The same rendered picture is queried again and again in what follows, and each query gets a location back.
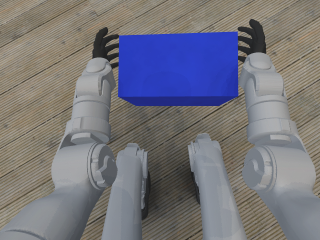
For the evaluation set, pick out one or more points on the left robot upper arm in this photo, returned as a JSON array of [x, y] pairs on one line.
[[80, 175]]

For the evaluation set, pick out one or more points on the robot right forearm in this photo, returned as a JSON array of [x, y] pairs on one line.
[[269, 121]]

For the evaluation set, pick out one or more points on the carton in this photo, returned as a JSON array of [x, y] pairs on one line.
[[178, 69]]

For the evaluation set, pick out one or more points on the robot left forearm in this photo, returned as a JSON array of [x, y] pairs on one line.
[[91, 106]]

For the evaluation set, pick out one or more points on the robot left thigh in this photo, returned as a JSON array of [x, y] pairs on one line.
[[123, 220]]

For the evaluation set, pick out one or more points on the right robot hand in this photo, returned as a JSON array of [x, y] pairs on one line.
[[257, 43]]

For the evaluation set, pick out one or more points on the right robot upper arm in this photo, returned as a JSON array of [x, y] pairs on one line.
[[284, 179]]

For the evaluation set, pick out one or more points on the left robot hand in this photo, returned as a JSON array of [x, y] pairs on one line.
[[101, 50]]

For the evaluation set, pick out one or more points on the robot thigh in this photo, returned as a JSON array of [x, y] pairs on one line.
[[123, 220], [220, 216]]

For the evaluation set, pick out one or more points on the robot right thigh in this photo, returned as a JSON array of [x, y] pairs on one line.
[[220, 216]]

